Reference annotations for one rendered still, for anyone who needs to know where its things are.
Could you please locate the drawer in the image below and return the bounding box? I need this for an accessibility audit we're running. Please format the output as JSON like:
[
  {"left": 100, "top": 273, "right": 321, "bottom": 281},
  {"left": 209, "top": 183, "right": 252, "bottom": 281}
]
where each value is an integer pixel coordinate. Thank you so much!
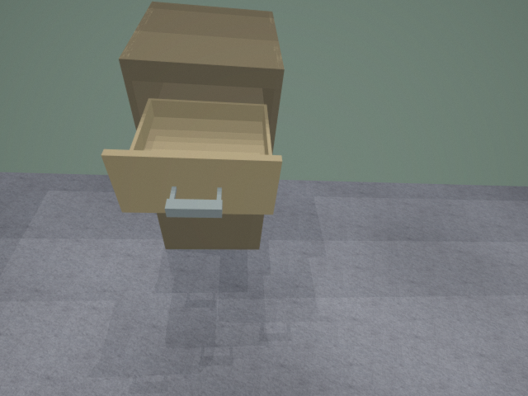
[{"left": 101, "top": 98, "right": 282, "bottom": 215}]

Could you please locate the handle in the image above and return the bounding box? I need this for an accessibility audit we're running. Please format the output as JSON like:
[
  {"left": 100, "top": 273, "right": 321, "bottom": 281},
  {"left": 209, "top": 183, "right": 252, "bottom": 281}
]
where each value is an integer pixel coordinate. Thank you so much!
[{"left": 165, "top": 186, "right": 223, "bottom": 218}]

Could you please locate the cabinet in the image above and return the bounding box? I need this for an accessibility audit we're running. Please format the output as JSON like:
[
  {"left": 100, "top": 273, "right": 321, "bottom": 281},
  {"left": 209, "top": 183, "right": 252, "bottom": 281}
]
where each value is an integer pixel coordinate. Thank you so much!
[{"left": 119, "top": 2, "right": 285, "bottom": 250}]

